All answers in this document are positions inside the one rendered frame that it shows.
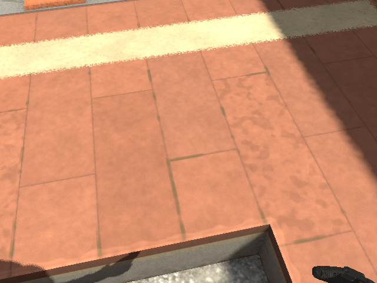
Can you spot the right robot hand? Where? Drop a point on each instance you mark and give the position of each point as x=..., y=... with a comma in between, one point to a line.
x=333, y=274

